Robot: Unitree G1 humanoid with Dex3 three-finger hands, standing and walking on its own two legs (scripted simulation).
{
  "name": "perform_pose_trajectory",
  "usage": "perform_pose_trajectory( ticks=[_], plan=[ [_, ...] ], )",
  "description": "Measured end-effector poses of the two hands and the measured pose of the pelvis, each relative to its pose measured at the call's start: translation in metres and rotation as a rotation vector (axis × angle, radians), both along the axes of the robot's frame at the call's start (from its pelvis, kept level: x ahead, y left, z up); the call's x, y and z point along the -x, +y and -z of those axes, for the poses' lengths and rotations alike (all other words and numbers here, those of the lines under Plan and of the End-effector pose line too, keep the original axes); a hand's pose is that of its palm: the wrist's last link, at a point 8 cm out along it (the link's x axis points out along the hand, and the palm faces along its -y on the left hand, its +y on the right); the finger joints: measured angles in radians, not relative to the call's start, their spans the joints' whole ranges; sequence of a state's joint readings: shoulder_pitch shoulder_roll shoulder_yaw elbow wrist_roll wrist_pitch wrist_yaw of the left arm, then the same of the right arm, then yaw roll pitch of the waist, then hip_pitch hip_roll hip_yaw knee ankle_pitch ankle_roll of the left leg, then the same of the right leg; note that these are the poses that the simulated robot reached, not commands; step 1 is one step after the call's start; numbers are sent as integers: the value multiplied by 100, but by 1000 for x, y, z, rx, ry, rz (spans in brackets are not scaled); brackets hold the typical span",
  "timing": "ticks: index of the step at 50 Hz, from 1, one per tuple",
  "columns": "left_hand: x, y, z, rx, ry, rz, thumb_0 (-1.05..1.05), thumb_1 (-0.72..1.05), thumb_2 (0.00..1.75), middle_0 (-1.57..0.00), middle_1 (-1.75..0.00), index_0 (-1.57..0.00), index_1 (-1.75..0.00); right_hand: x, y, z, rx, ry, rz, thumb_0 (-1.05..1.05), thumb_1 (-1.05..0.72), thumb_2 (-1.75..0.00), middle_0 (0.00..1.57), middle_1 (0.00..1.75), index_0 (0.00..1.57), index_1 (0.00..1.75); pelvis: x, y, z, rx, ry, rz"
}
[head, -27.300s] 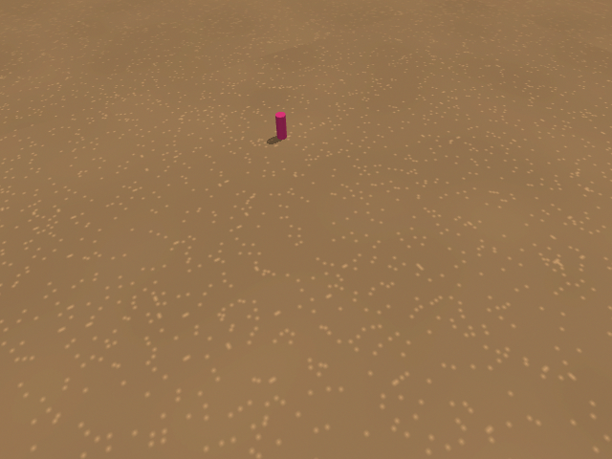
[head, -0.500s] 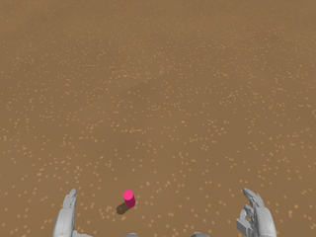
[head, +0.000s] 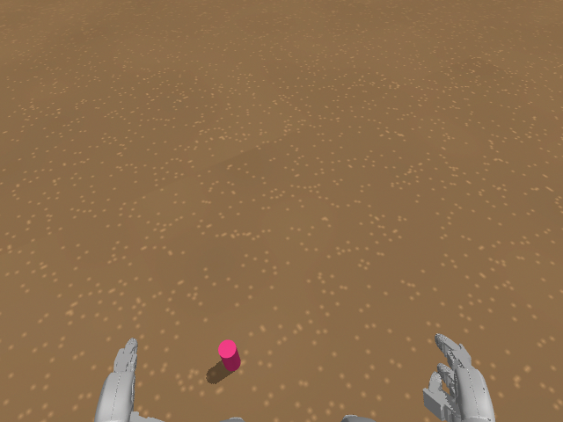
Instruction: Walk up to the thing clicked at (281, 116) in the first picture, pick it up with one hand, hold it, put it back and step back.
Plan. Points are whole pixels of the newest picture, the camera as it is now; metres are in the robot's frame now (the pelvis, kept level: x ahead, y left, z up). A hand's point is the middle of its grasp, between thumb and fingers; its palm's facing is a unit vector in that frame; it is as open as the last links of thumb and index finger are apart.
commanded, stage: home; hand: left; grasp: from the side
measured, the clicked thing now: (230, 356) +0.41 +0.18 -0.65
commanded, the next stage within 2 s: stand in 0.70 s
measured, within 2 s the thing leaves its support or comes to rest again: neither
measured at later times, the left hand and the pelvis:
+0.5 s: hand (161, 403) +0.17 +0.18 -0.06, palm faces +0.11 -0.95 -0.28, open 17.5 cm; pelvis +0.00 +0.00 +0.00, yaw +0 degrees
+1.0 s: hand (161, 403) +0.17 +0.18 -0.06, palm faces +0.11 -0.95 -0.28, open 15.4 cm; pelvis +0.00 +0.00 +0.00, yaw +0 degrees
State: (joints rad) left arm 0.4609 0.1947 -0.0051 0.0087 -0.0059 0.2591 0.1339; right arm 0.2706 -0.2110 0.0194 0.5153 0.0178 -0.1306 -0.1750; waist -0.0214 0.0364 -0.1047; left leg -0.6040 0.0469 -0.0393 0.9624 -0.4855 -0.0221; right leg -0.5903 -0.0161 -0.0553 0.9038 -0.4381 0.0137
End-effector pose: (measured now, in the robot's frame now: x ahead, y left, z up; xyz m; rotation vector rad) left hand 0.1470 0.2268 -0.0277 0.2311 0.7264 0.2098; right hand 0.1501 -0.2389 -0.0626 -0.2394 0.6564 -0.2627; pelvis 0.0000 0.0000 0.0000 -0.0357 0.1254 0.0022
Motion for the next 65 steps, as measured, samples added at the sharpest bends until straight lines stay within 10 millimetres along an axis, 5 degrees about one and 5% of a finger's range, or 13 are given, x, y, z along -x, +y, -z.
perform_pose_trajectory(
  ticks=[44, 50, 58, 65],
  plan=[
    [2, 3, 0, -1, 2, -3, -1, -51, 8, -8, -8, -8, -8, 3, 5, 2, -2, 4, -4, 1, -90, -90, 20, 30, 20, 30, 1, 2, 0, 0, 0, 2],
    [1, 1, 0, -1, 2, -2, -1, -28, 31, -15, -19, -15, -20, 2, 3, 3, 0, 4, -3, 1, -90, -90, 20, 30, 20, 30, 0, 1, 0, 0, 1, 1],
    [0, 0, 0, 1, 3, 0, -1, 25, 71, -20, -27, -20, -27, 1, 1, 2, 5, 2, 1, 1, -90, -90, 20, 30, 20, 30, -1, 1, 0, -1, 2, 2],
    [7, 27, 35, -43, 115, 104, 0, 68, 85, -21, -29, -21, -29, 17, -17, 19, 35, 277, -126, 1, -90, -90, 20, 30, 20, 30, 5, 1, -10, -32, -83, -2]
  ],
)
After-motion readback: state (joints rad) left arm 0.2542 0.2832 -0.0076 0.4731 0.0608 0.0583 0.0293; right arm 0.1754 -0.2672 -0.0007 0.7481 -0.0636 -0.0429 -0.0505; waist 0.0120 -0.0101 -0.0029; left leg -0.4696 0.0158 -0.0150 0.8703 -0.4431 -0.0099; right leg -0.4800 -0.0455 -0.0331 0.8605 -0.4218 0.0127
